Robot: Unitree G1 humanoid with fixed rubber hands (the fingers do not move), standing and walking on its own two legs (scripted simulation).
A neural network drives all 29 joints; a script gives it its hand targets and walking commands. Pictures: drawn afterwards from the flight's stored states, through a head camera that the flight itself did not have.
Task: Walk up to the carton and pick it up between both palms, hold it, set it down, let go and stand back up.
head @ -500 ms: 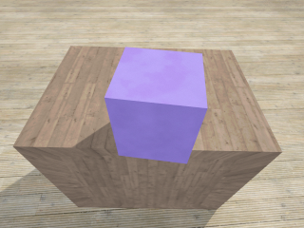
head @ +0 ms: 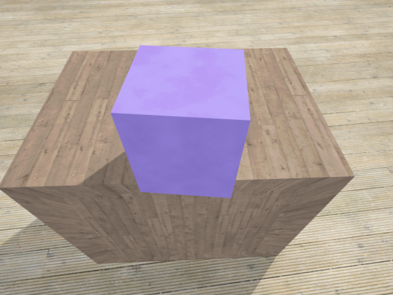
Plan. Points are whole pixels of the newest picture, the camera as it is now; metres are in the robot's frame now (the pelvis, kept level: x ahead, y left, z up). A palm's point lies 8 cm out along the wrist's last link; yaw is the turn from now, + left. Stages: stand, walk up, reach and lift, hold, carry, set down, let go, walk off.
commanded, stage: walk up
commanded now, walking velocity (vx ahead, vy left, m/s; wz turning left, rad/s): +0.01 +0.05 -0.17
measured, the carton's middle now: (188, 126) +0.43 +0.04 +0.10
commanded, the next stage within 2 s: stand in 0.82 s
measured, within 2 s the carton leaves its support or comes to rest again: neither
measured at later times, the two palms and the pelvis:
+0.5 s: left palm out of the picture -0.01 +0.28 -0.13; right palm out of the picture +0.04 -0.17 -0.12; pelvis +0.01 +0.05 +0.02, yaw -2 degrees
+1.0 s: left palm out of the picture +0.01 +0.27 -0.13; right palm out of the picture -0.03 -0.14 -0.13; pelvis +0.02 +0.06 +0.02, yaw -1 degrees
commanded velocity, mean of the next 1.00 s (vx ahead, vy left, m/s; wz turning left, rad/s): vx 0.00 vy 0.04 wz -0.05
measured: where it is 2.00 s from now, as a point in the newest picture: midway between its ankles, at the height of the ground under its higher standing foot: outside the picture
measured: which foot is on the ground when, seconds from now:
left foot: down 0.00-0.04, up 0.06-0.36, down 0.38-1.00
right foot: down 0.00-1.00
